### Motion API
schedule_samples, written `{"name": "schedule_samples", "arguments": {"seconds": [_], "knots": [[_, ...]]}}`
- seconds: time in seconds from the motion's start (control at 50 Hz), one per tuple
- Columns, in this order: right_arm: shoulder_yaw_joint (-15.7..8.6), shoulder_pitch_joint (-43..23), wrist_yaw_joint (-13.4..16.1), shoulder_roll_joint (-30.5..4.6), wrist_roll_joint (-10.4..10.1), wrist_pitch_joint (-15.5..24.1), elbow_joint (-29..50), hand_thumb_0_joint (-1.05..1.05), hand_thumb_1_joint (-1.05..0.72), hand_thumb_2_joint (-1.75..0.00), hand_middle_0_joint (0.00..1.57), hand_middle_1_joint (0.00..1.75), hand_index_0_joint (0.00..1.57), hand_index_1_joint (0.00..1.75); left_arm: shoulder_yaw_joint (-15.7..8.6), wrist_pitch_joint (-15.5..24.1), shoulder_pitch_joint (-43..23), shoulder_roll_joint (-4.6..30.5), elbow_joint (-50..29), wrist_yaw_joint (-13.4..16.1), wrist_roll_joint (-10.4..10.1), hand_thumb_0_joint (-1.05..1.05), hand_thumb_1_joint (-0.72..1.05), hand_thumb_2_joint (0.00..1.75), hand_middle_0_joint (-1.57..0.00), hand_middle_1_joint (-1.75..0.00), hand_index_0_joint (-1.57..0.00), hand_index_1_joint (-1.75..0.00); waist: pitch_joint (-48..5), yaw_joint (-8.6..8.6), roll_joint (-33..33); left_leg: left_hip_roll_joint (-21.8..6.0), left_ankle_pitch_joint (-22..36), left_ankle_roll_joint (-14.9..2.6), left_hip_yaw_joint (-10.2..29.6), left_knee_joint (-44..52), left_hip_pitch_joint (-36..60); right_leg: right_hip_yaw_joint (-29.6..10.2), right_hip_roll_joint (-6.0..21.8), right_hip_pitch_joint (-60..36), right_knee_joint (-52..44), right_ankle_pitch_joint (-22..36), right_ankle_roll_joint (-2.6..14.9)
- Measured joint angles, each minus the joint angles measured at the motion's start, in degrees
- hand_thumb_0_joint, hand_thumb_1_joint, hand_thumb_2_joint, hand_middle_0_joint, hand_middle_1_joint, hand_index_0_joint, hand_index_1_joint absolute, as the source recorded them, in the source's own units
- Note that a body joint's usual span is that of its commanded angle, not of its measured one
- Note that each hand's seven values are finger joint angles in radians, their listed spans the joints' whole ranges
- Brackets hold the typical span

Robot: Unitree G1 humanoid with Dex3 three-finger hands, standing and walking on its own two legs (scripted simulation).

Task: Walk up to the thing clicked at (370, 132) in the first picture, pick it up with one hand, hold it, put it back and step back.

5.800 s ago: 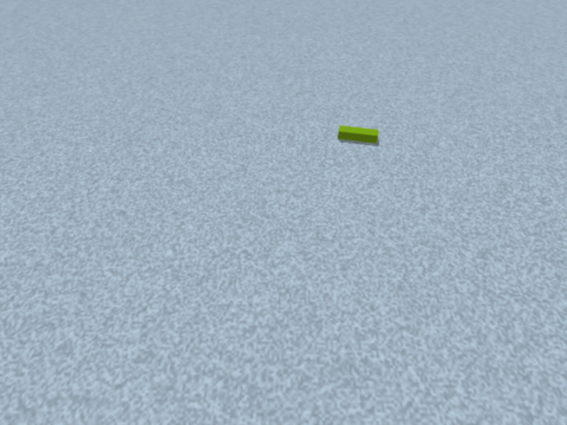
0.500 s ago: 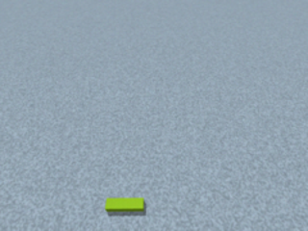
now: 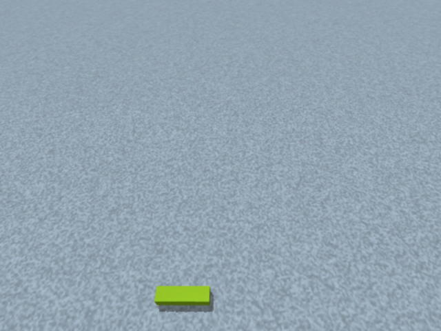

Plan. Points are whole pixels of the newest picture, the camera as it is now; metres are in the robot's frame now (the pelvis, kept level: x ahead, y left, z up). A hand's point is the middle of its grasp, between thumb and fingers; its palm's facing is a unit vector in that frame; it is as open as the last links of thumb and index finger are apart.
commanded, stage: walk up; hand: left
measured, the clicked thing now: (183, 295) +0.41 +0.19 -0.75
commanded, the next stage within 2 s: stand in 0.18 s
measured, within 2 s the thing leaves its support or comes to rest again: neither
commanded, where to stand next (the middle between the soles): +0.01 -0.02 m, yaw -2 degrees
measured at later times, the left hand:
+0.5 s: hand out of the picture +0.08 +0.25 -0.16, palm faces -0.02 -0.94 -0.33, open 7.4 cm
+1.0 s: hand out of the picture +0.05 +0.25 -0.16, palm faces -0.02 -0.94 -0.34, open 7.4 cm
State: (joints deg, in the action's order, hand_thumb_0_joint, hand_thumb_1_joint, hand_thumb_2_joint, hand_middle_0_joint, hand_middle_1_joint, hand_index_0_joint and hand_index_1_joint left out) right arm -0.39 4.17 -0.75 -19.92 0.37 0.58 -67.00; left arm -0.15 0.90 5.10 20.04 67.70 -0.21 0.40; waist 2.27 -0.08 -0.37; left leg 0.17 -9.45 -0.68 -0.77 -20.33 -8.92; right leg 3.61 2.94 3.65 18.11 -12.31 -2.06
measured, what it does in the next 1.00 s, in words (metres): stands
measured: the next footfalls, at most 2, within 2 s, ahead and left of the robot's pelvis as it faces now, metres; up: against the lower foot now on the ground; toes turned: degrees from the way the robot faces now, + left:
none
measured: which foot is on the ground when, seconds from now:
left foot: down 0.00-1.00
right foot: down 0.00-1.00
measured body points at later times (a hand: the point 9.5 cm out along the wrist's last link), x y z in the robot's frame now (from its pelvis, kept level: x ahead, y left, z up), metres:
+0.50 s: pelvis -0.01 +0.00 +0.00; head +0.00 +0.00 +0.45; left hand +0.08 +0.30 -0.13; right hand +0.08 -0.30 -0.13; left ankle +0.02 +0.11 -0.75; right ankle -0.03 -0.14 -0.75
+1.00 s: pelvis -0.01 +0.00 +0.00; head -0.01 +0.00 +0.45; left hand +0.05 +0.30 -0.13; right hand +0.06 -0.31 -0.13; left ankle +0.02 +0.11 -0.75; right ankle -0.03 -0.14 -0.75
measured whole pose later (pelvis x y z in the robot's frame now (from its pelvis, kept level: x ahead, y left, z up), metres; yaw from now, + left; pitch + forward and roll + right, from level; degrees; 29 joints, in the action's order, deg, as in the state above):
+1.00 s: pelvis -0.01 +0.00 +0.00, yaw +0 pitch -2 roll +0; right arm 0.1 5.8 -0.6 -20.1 0.7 0.6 -66.5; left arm 0.1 0.3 7.7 19.9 65.7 -0.5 0.6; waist 2.6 -0.1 -0.3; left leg -0.1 -7.6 -0.3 -0.5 -18.8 -8.9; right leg 3.8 2.7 4.1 17.8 -11.2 -1.6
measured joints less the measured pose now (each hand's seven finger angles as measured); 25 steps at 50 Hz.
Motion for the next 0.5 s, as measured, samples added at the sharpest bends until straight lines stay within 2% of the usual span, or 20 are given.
{"name": "schedule_samples", "arguments": {"seconds": [0.5], "knots": [[0.32, -0.51, 0.38, -0.04, 0.15, 0.11, 1.19, 0.00, -0.90, -0.90, 0.20, 0.30, 0.21, 0.30, 0.09, -0.39, -0.24, -0.28, -1.85, -0.02, 0.10, 0.00, 0.90, 0.90, -0.20, -0.30, -0.20, -0.30, 0.37, -0.20, 0.37, -0.33, 1.47, 0.29, -0.04, 1.71, 0.87, -0.06, -0.38, -0.82, -1.75, 1.53, 0.18]]}}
